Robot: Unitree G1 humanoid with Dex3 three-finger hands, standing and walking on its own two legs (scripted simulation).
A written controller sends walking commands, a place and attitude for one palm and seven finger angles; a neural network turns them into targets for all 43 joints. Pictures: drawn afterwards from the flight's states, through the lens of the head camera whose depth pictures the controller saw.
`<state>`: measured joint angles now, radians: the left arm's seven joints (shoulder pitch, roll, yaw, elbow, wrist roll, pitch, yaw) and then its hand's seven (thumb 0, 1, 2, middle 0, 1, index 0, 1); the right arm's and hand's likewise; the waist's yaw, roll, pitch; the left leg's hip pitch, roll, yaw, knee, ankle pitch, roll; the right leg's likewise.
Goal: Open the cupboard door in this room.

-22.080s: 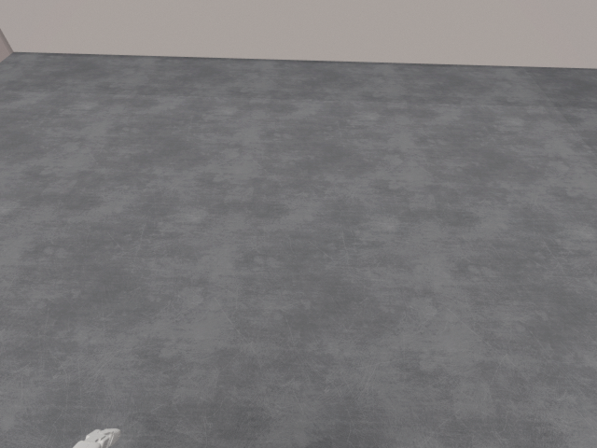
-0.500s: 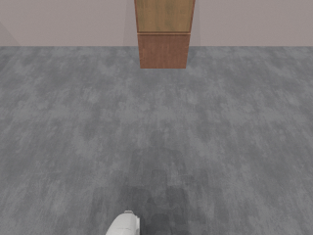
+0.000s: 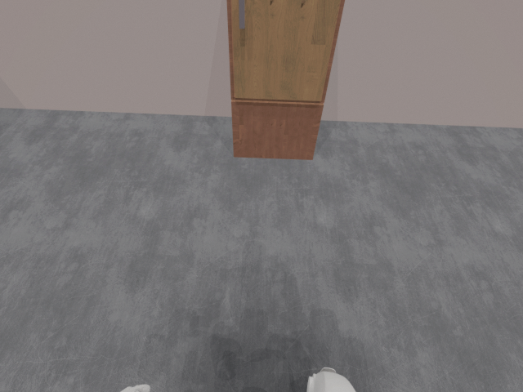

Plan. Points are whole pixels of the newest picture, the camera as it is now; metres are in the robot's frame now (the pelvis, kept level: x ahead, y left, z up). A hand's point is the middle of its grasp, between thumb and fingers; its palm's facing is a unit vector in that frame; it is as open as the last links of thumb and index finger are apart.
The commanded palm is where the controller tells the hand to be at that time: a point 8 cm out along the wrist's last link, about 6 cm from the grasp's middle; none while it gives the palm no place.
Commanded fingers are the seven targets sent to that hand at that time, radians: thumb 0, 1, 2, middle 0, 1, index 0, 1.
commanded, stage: turn or walk to find it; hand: left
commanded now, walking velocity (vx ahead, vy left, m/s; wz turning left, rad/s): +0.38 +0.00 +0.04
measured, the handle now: (242, 4) +1.43 +0.15 +0.06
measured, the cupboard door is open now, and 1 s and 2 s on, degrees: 0 0 0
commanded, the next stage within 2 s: stand and wait in 0.44 s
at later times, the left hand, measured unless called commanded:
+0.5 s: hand (200, 370) +0.19 +0.12 -0.16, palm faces +0.11 -0.96 -0.24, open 7.2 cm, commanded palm none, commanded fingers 0.00 0.90 0.90 -0.20 -0.30 -0.20 -0.30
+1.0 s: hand (202, 282) +0.37 +0.15 -0.18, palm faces +0.09 -0.97 -0.22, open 7.3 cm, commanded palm none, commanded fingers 0.00 0.90 0.90 -0.20 -0.30 -0.20 -0.30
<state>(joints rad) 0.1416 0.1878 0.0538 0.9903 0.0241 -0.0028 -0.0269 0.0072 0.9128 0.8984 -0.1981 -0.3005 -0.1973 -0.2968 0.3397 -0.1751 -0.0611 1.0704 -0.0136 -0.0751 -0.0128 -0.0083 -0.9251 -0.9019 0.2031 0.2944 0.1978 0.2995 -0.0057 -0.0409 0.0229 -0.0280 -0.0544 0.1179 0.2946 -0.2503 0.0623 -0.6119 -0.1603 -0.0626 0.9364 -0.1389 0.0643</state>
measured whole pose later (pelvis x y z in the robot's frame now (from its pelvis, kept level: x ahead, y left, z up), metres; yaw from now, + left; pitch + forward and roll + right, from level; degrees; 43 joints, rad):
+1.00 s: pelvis +0.35 -0.04 -0.01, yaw +2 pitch -1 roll +2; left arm 0.24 0.17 0.03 1.08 0.02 -0.01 0.02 0.02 0.94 0.90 -0.20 -0.30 -0.20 -0.30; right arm 0.20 -0.17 -0.05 1.07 -0.02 -0.03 -0.02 -0.02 -0.94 -0.90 0.20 0.29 0.20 0.30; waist 0.01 -0.01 0.04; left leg -0.21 0.02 0.15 0.49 -0.25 0.02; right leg -0.33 -0.10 -0.09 0.66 -0.29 0.04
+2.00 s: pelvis +0.40 -0.04 +0.00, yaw +2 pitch -2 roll +0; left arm 0.30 0.12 -0.01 1.15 0.00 -0.01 0.03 0.01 0.91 0.90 -0.20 -0.30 -0.20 -0.30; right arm 0.28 -0.12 -0.01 1.16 -0.01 -0.02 -0.04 0.01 -0.91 -0.90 0.20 0.29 0.20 0.30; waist 0.01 0.00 0.04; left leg -0.09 0.05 0.12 0.38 -0.26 -0.02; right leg -0.15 -0.04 -0.13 0.40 -0.22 0.00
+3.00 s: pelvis +0.54 -0.07 +0.00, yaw -5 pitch -1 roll +0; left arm 0.34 0.10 0.01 1.14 0.02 -0.05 0.02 0.01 0.91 0.90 -0.20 -0.30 -0.20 -0.30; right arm 0.10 -0.17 -0.04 1.05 -0.01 -0.01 0.00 0.01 -0.91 -0.90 0.20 0.29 0.19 0.30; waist 0.04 0.02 0.07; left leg -0.46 0.09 0.08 0.70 -0.22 -0.04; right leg -0.05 0.01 -0.12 0.38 -0.32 -0.04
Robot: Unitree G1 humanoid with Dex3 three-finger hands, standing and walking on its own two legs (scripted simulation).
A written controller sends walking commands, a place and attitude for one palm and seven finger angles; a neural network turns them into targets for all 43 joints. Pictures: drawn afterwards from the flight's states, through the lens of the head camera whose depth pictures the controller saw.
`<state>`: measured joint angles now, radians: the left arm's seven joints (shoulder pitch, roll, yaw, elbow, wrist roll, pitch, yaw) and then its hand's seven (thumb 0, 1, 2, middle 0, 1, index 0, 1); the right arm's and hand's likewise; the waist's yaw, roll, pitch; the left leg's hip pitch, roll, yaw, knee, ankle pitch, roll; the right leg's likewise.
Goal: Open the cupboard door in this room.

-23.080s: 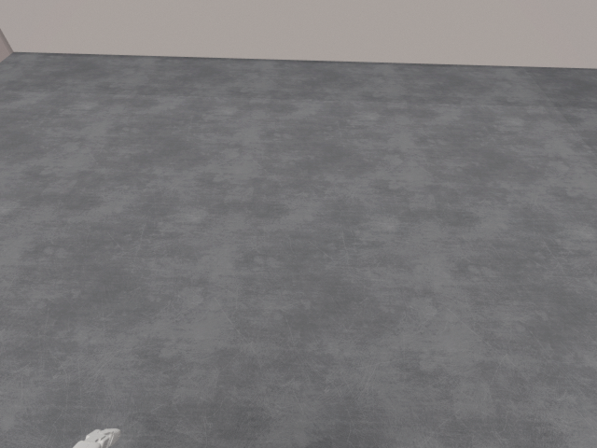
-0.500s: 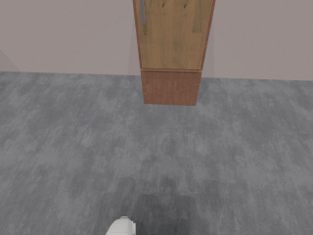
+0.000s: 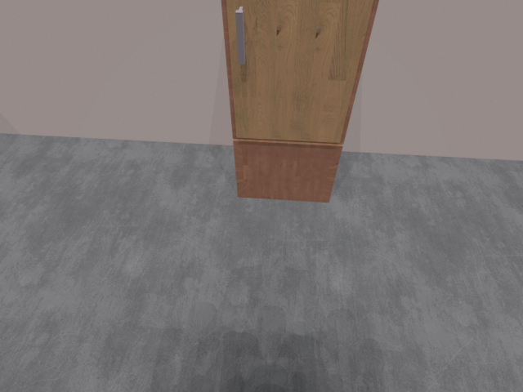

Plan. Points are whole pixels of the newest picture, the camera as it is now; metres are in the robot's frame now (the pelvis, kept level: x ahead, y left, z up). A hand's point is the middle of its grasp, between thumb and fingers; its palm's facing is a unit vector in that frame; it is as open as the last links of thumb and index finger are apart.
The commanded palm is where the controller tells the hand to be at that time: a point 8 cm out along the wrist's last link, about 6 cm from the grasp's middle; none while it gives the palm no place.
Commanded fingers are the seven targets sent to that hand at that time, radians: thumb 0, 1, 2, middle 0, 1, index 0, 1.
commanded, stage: stand and wait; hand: left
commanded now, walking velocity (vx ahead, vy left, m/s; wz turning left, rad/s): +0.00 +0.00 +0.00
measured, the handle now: (241, 36) +1.09 +0.14 +0.07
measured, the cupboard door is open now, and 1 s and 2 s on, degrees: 0 0 0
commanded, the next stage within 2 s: look at it before walking up in 0.54 s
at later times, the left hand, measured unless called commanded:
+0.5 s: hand out of the picture +0.06 +0.15 -0.17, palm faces +0.05 -0.98 -0.21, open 7.2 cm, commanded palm none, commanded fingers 0.00 0.90 0.90 -0.20 -0.30 -0.20 -0.30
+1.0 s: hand out of the picture +0.02 +0.14 -0.17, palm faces +0.05 -0.99 -0.15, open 7.4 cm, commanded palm none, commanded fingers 0.00 0.90 0.90 -0.20 -0.30 -0.20 -0.30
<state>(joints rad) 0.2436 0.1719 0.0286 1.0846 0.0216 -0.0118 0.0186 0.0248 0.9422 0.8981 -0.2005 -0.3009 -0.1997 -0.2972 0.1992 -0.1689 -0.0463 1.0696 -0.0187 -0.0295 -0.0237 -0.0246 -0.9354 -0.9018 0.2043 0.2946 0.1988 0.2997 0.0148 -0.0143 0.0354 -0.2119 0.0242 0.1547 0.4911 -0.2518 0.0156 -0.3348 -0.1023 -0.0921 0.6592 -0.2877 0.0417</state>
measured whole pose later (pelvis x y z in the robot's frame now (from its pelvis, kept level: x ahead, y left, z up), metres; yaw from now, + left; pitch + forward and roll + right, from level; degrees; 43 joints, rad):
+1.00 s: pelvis +0.04 -0.01 +0.01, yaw +0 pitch -2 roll +0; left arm 0.30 0.12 -0.01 1.15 0.00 -0.01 0.03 0.01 0.91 0.90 -0.20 -0.30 -0.20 -0.30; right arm 0.28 -0.12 -0.01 1.16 -0.01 -0.02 -0.04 0.01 -0.91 -0.90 0.20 0.29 0.20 0.30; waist 0.01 0.00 0.04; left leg -0.09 0.05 0.12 0.38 -0.26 -0.02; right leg -0.15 -0.04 -0.13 0.40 -0.22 0.00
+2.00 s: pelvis +0.18 -0.04 +0.01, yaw -8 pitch -1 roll +0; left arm 0.34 0.10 0.01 1.14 0.02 -0.05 0.02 0.01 0.91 0.90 -0.20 -0.30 -0.20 -0.30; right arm 0.10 -0.17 -0.04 1.05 -0.01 -0.01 0.00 0.01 -0.91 -0.90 0.20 0.29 0.19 0.30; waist 0.04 0.02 0.07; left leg -0.46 0.09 0.08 0.70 -0.22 -0.04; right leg -0.05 0.01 -0.12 0.38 -0.32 -0.04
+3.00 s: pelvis +0.47 -0.01 +0.00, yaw -3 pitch +0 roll +2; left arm 0.21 0.19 0.06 1.05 0.02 -0.01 0.00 0.02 0.93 0.90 -0.20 -0.30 -0.20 -0.30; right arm 0.23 -0.16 -0.05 1.07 -0.02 -0.06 -0.02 -0.01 -0.93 -0.90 0.20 0.29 0.20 0.30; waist 0.01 -0.03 0.05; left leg -0.16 0.03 0.19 0.43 -0.26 0.01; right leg -0.50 -0.12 -0.08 0.89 -0.30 0.02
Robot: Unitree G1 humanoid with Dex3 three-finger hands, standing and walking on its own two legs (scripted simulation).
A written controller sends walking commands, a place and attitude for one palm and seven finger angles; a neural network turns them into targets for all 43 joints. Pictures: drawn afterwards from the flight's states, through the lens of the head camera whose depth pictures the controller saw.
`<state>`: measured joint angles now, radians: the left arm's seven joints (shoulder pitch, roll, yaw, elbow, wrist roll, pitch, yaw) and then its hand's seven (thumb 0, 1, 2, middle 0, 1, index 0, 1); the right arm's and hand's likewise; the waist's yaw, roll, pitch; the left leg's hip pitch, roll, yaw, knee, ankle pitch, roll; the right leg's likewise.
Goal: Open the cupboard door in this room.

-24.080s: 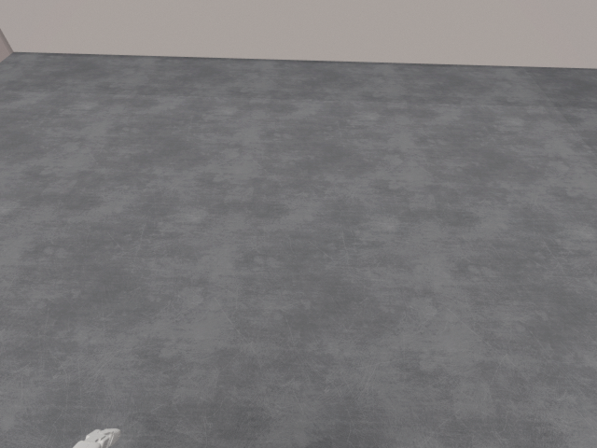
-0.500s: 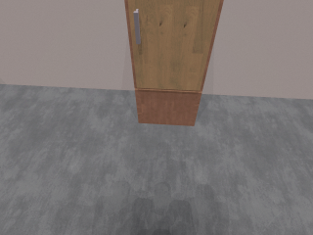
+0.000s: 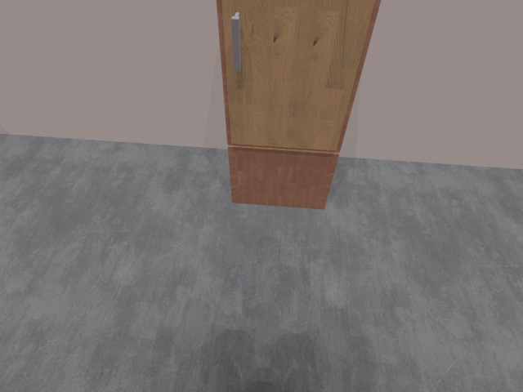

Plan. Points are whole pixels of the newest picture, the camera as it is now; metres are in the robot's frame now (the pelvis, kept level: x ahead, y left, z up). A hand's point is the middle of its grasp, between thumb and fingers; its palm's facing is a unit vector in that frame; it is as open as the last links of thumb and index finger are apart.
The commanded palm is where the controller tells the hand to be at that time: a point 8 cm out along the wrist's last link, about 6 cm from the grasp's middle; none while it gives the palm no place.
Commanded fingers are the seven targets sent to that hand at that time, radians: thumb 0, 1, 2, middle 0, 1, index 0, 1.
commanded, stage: look at it before walking up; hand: left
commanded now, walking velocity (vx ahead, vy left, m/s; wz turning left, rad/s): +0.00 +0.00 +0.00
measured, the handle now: (237, 42) +1.04 +0.15 +0.06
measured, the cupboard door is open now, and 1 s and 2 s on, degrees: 0 0 0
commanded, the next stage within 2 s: walk to a spot facing it in 0.16 s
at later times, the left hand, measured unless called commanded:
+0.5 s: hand out of the picture +0.00 +0.17 -0.18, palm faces -0.03 -0.99 -0.17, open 7.4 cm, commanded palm none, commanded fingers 0.00 0.90 0.90 -0.20 -0.30 -0.20 -0.30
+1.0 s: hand out of the picture +0.12 +0.12 -0.18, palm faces -0.05 -0.99 -0.14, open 7.4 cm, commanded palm none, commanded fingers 0.00 0.90 0.90 -0.20 -0.30 -0.20 -0.30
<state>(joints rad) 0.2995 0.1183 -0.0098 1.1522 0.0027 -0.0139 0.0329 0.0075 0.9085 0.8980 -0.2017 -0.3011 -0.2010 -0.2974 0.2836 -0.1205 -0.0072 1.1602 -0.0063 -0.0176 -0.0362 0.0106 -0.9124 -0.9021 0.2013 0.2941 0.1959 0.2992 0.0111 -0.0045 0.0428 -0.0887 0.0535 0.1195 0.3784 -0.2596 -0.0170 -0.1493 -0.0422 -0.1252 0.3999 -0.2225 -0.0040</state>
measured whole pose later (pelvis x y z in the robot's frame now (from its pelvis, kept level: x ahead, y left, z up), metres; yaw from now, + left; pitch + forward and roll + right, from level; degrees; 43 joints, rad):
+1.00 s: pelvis +0.14 -0.03 +0.00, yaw -8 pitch -1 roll +0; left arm 0.34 0.10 0.01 1.14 0.02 -0.05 0.02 0.01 0.91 0.90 -0.20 -0.30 -0.20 -0.30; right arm 0.10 -0.17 -0.04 1.05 -0.01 -0.01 0.00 0.01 -0.91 -0.90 0.20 0.29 0.19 0.30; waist 0.04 0.02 0.07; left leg -0.46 0.09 0.08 0.70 -0.22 -0.04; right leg -0.05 0.01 -0.12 0.38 -0.32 -0.04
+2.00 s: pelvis +0.43 +0.00 -0.01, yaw -3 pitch +0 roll +2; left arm 0.21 0.19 0.06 1.05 0.02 -0.01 0.00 0.02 0.93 0.90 -0.20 -0.30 -0.20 -0.30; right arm 0.23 -0.16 -0.05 1.07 -0.02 -0.06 -0.02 -0.01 -0.93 -0.90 0.20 0.29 0.20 0.30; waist 0.01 -0.03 0.05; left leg -0.16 0.03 0.19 0.43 -0.26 0.01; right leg -0.50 -0.12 -0.08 0.89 -0.30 0.02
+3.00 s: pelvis +0.47 +0.00 +0.00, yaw -4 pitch +0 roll -1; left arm 0.19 0.21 0.04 1.08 0.01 0.05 0.00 0.01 0.91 0.90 -0.20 -0.30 -0.20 -0.30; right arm 0.27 -0.15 -0.05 1.09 -0.02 0.00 -0.03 0.01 -0.90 -0.90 0.21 0.29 0.20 0.30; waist -0.03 -0.03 0.06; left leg -0.23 0.05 0.08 0.40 -0.17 0.01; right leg -0.27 -0.05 -0.02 0.69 -0.42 0.04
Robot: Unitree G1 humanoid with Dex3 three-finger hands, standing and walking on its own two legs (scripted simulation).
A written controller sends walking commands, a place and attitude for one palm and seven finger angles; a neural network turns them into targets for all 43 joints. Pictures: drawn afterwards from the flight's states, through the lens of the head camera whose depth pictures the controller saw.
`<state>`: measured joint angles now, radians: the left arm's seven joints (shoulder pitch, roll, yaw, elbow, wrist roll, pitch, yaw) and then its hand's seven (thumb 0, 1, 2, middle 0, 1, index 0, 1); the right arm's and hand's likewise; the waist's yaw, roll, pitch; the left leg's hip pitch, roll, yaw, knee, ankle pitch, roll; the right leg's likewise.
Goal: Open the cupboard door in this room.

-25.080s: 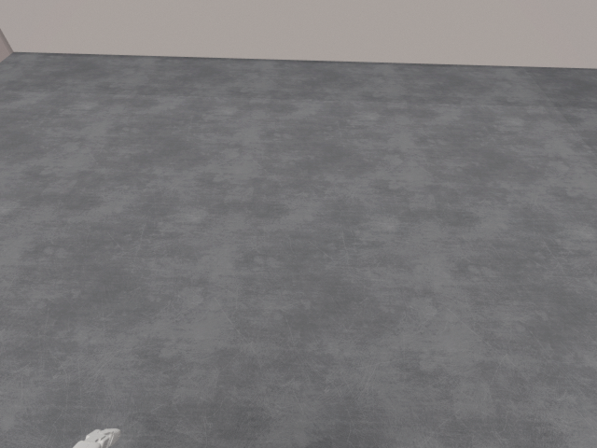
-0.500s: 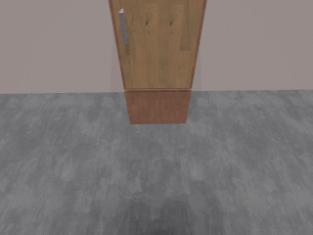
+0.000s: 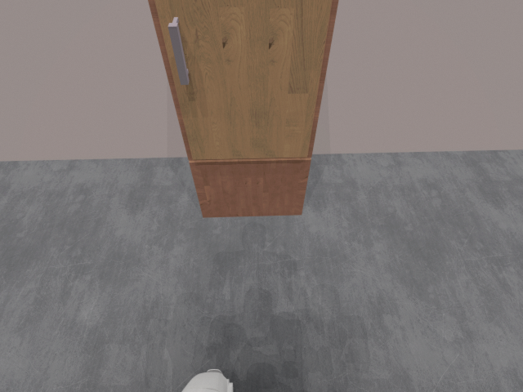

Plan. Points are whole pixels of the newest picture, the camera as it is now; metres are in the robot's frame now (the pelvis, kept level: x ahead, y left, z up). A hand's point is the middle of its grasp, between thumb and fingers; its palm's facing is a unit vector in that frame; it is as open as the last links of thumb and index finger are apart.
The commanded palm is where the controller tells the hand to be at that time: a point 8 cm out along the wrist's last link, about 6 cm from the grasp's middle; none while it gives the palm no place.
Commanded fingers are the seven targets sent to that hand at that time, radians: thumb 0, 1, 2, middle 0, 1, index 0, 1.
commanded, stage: take the last steps up to it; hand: left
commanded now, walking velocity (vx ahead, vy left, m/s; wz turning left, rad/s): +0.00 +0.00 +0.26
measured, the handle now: (180, 52) +0.87 +0.30 +0.06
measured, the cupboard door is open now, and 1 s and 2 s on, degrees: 0 0 0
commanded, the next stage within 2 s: come to a stop and stand still in 0.96 s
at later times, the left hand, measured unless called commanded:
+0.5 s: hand out of the picture +0.07 +0.19 -0.17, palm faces +0.17 -0.96 -0.23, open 7.3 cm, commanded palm none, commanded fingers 0.00 0.90 0.90 -0.20 -0.30 -0.20 -0.30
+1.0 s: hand (154, 294) +0.31 +0.26 -0.17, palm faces +0.14 -0.97 -0.21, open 7.3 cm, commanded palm none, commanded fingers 0.00 0.90 0.90 -0.20 -0.30 -0.20 -0.30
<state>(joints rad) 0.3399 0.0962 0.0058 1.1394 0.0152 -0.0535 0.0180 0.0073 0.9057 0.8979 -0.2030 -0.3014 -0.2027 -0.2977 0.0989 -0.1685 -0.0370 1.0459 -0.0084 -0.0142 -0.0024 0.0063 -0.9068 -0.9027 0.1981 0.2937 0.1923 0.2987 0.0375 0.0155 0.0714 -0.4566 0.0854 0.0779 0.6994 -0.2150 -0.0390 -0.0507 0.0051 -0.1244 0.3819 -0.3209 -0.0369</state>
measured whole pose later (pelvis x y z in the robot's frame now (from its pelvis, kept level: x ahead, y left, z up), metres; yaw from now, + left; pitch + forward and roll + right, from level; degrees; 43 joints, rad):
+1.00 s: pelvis +0.28 +0.07 +0.00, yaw +5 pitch +0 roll +2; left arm 0.21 0.19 0.06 1.05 0.02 -0.01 0.00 0.02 0.93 0.90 -0.20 -0.30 -0.20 -0.30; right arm 0.23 -0.16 -0.05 1.07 -0.02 -0.06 -0.02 -0.01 -0.93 -0.90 0.20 0.29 0.20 0.30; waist 0.01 -0.03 0.05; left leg -0.16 0.03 0.19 0.43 -0.26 0.01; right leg -0.50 -0.12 -0.08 0.89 -0.30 0.02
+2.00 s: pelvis +0.32 +0.08 +0.01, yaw +4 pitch +0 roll -1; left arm 0.19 0.21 0.04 1.08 0.01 0.05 0.00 0.01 0.91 0.90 -0.20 -0.30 -0.20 -0.30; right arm 0.27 -0.15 -0.05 1.09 -0.02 0.00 -0.03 0.01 -0.90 -0.90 0.21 0.29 0.20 0.30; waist -0.03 -0.03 0.06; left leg -0.23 0.05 0.08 0.40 -0.17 0.01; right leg -0.27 -0.05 -0.02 0.69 -0.42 0.04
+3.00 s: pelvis +0.35 +0.04 +0.00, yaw +6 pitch -1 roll +0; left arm 0.26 0.16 0.01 1.12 0.00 -0.01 0.03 0.01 0.91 0.90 -0.20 -0.30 -0.20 -0.30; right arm 0.22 -0.15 -0.02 1.14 -0.01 -0.01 -0.04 0.01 -0.92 -0.90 0.20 0.29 0.20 0.30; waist 0.01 -0.02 0.06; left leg -0.15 0.06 0.03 0.42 -0.24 -0.05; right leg -0.07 -0.02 -0.07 0.40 -0.31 0.00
